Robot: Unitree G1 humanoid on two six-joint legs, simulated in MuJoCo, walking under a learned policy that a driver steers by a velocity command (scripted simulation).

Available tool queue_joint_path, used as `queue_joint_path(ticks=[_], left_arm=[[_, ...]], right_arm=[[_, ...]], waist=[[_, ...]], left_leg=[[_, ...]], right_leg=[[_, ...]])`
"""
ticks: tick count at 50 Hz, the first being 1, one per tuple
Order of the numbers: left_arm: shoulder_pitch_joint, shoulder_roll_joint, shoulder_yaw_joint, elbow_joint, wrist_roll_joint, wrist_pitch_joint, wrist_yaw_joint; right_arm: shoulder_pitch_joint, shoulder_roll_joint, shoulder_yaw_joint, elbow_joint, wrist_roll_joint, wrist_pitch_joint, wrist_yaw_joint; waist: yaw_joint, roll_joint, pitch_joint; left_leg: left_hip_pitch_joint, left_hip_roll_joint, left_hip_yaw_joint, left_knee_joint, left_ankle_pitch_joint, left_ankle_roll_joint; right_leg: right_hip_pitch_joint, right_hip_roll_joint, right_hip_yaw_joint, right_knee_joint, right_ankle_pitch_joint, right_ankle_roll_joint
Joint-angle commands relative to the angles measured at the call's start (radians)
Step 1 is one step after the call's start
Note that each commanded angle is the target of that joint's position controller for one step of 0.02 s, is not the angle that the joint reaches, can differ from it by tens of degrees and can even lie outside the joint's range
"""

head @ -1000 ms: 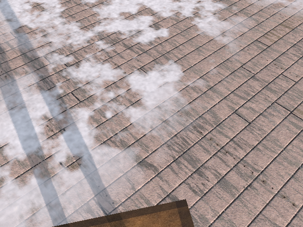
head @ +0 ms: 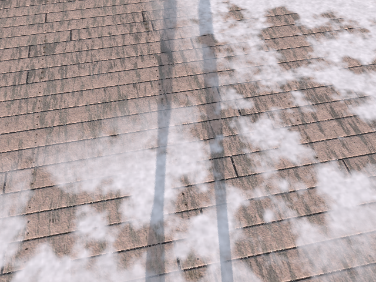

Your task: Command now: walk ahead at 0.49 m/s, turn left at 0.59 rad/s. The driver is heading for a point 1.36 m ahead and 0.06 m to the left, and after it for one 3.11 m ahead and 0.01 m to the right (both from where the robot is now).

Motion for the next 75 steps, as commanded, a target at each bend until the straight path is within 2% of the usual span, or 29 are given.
queue_joint_path(ticks=[1,14,17,19,20,21,22,23,25,26,29,32,43,46,48,49,50,51,52,54,55,59,63,67,71,72,73,74,75], left_arm=[[0.021,0.081,0.023,-0.023,-0.001,-0.016,-0.003],[0.143,0.204,0.053,0.035,-0.026,0.027,0.01],[0.131,0.235,0.062,0.033,-0.037,0.048,0.016],[0.104,0.24,0.062,0.02,-0.039,0.066,0.026],[0.123,0.196,0.043,0.003,-0.018,0.062,0.029],[0.198,0.052,-0.005,-0.062,0.001,0.029,0.016],[0.155,0.143,0.009,-0.045,-0.034,-0.015,-0.005],[0.082,0.176,0.02,-0.055,-0.075,-0.021,-0.014],[0.034,0.146,0.018,-0.041,-0.035,-0.004,0.002],[0.085,0.141,0.019,-0.036,-0.036,0.012,-0.001],[0.13,0.116,0.022,-0.007,-0.036,0.053,0.0],[0.053,0.091,0.019,-0.029,-0.034,0.066,0.006],[-0.174,0.039,0.0,-0.145,-0.028,0.046,-0.055],[-0.123,0.07,0.015,-0.17,-0.031,0.05,-0.069],[0.101,0.148,0.056,-0.132,-0.034,0.056,-0.059],[0.259,0.222,0.087,-0.105,-0.03,0.063,-0.039],[0.273,0.336,0.109,-0.121,-0.027,0.06,-0.027],[0.299,0.256,0.083,-0.127,-0.022,0.053,-0.026],[0.271,0.194,0.07,-0.123,-0.018,0.051,-0.024],[0.132,0.132,0.048,-0.149,-0.035,0.05,-0.024],[0.1,0.128,0.044,-0.167,-0.023,0.05,-0.021],[0.09,0.161,0.053,-0.176,-0.022,0.048,-0.003],[0.134,0.177,0.058,-0.16,-0.037,0.064,0.017],[0.188,0.18,0.057,-0.147,-0.041,0.078,0.021],[0.152,0.16,0.053,-0.158,-0.035,0.083,0.024],[0.142,0.12,0.04,-0.17,-0.03,0.08,0.022],[0.16,0.053,0.017,-0.189,-0.012,0.075,0.019],[0.274,0.04,0.007,-0.223,-0.048,0.067,0.019],[0.27,0.147,0.027,-0.188,-0.055,0.069,0.022]], right_arm=[[0.044,-0.034,-0.015,-0.074,0.005,0.007,0.004],[-0.311,-0.022,0.005,-0.257,-0.002,0.002,0.065],[-0.281,-0.062,-0.014,-0.28,-0.007,0.009,0.073],[-0.035,-0.14,-0.061,-0.221,-0.006,0.013,0.065],[0.147,-0.221,-0.098,-0.176,-0.006,0.02,0.043],[0.088,-0.332,-0.108,-0.201,-0.003,0.013,0.034],[0.137,-0.231,-0.073,-0.212,-0.017,0.001,0.039],[0.124,-0.165,-0.054,-0.186,-0.031,-0.008,0.046],[-0.03,-0.088,-0.027,-0.192,-0.022,-0.02,0.051],[-0.062,-0.093,-0.025,-0.196,-0.034,-0.028,0.049],[-0.07,-0.1,-0.029,-0.164,-0.037,-0.057,0.046],[-0.028,-0.103,-0.031,-0.124,-0.045,-0.065,0.029],[0.043,-0.132,-0.039,-0.031,-0.027,-0.032,-0.002],[0.007,-0.172,-0.047,-0.04,-0.023,-0.01,-0.017],[-0.024,-0.196,-0.049,-0.048,-0.019,0.003,-0.027],[-0.026,-0.184,-0.04,-0.063,-0.022,-0.006,-0.03],[0.081,-0.023,0.013,-0.12,-0.05,-0.038,-0.011],[0.033,-0.093,0.007,-0.12,-0.024,-0.084,0.012],[-0.074,-0.14,-0.005,-0.151,0.013,-0.101,0.024],[-0.142,-0.124,-0.004,-0.163,-0.03,-0.101,0.009],[-0.12,-0.131,-0.011,-0.171,-0.039,-0.091,0.007],[-0.088,-0.087,-0.002,-0.173,-0.051,-0.049,0.002],[-0.251,-0.054,0.016,-0.208,-0.045,-0.051,0.005],[-0.336,-0.083,0.006,-0.232,-0.024,-0.066,0.023],[-0.226,-0.134,-0.027,-0.211,-0.021,-0.086,0.027],[-0.127,-0.164,-0.042,-0.197,-0.032,-0.091,0.02],[0.022,-0.222,-0.057,-0.186,-0.045,-0.09,0.01],[0.082,-0.279,-0.072,-0.146,-0.052,-0.076,0.019],[0.039,-0.179,-0.051,-0.172,-0.033,-0.073,0.024]], waist=[[-0.004,-0.098,-0.053],[0.094,-0.079,0.047],[0.046,-0.118,0.012],[-0.098,-0.112,-0.123],[-0.171,-0.004,-0.223],[-0.043,0.283,-0.312],[-0.111,0.153,-0.444],[-0.114,0.087,-0.309],[-0.034,-0.045,-0.151],[0.007,0.027,-0.137],[0.038,0.003,-0.097],[0.007,0.01,-0.028],[-0.081,0.011,0.067],[-0.027,0.065,-0.006],[0.104,0.072,-0.138],[0.183,-0.005,-0.23],[0.076,-0.31,-0.348],[0.128,-0.195,-0.486],[0.145,-0.137,-0.341],[0.057,0.021,-0.144],[0.018,-0.026,-0.115],[-0.02,-0.046,-0.079],[0.043,-0.106,-0.059],[0.081,-0.137,-0.069],[0.0,-0.177,-0.079],[-0.051,-0.154,-0.147],[-0.097,-0.011,-0.281],[-0.034,0.361,-0.346],[-0.053,0.202,-0.246]], left_leg=[[-0.168,0.122,-0.035,0.002,0.063,-0.001],[-0.265,0.1,0.102,-0.527,0.329,0.008],[-0.156,0.029,0.172,-0.572,0.178,0.059],[0.177,-0.078,0.226,-0.658,0.195,0.119],[0.516,0.016,0.041,-0.678,0.214,0.177],[0.829,0.301,-0.576,-0.823,0.06,0.365],[0.857,0.367,-0.733,-0.943,0.028,0.377],[0.767,0.337,-0.538,-0.919,0.134,0.315],[0.474,0.234,-0.258,-0.927,0.346,0.212],[0.38,0.24,-0.217,-0.956,0.412,0.222],[0.287,0.207,-0.089,-1.033,0.469,0.212],[0.31,0.201,0.014,-1.07,0.514,0.185],[0.578,0.258,0.197,-1.021,0.599,0.11],[0.6,0.257,0.244,-0.858,1.042,0.074],[0.518,0.219,0.277,-0.545,1.202,0.035],[0.296,0.174,0.275,-0.258,0.932,-0.005],[-0.174,-0.061,0.206,0.178,-0.051,-0.088],[-0.315,-0.076,-0.049,0.294,-0.216,-0.062],[-0.383,-0.015,-0.055,0.256,-0.137,-0.036],[-0.307,0.064,-0.014,0.044,-0.025,-0.032],[-0.232,0.078,-0.014,0.009,-0.005,-0.044],[-0.165,0.086,0.026,-0.176,0.066,-0.1],[-0.095,0.031,0.05,-0.505,0.321,-0.122],[-0.041,-0.016,0.027,-0.674,0.376,-0.111],[0.124,-0.02,0.021,-0.782,0.291,-0.043],[0.293,0.037,-0.015,-0.788,0.278,-0.003],[0.543,0.225,-0.203,-0.792,0.213,0.06],[0.765,0.414,-0.683,-0.901,-0.063,0.216],[0.698,0.406,-0.695,-0.939,-0.23,0.196]], right_leg=[[0.158,-0.282,0.262,-0.266,0.01,-0.16],[0.344,-0.319,-0.055,-0.236,0.185,-0.11],[0.402,-0.331,-0.106,-0.097,0.52,-0.079],[0.339,-0.281,-0.166,0.247,0.76,-0.039],[0.075,-0.244,-0.162,0.556,0.488,0.008],[-0.387,-0.031,-0.089,0.947,-0.385,0.061],[-0.466,-0.049,0.151,1.036,-0.421,0.036],[-0.516,-0.094,0.139,1.03,-0.353,0.016],[-0.412,-0.188,0.131,0.849,-0.212,0.005],[-0.341,-0.207,0.144,0.829,-0.17,0.014],[-0.294,-0.205,0.142,0.763,-0.094,0.038],[-0.4,-0.181,0.181,0.647,0.042,0.058],[-0.491,-0.106,0.066,0.223,0.153,-0.005],[-0.334,-0.027,-0.03,0.214,0.001,-0.059],[-0.009,0.051,-0.055,0.164,-0.001,-0.119],[0.298,-0.029,0.108,0.12,0.038,-0.176],[0.677,-0.334,0.72,0.056,0.002,-0.404],[0.793,-0.377,0.937,-0.077,-0.093,-0.431],[0.704,-0.333,0.752,-0.084,-0.068,-0.352],[0.385,-0.238,0.518,-0.106,0.117,-0.267],[0.271,-0.221,0.481,-0.127,0.215,-0.278],[0.086,-0.169,0.372,-0.177,0.312,-0.271],[0.022,-0.095,0.302,-0.146,0.196,-0.199],[0.092,-0.129,0.404,-0.087,0.062,-0.173],[0.138,-0.139,0.505,0.04,0.026,-0.126],[0.093,-0.093,0.464,0.171,0.039,-0.091],[-0.038,-0.015,0.356,0.465,-0.151,-0.05],[-0.381,0.074,0.25,0.751,-0.475,-0.007],[-0.485,-0.006,0.274,0.876,-0.423,0.009]])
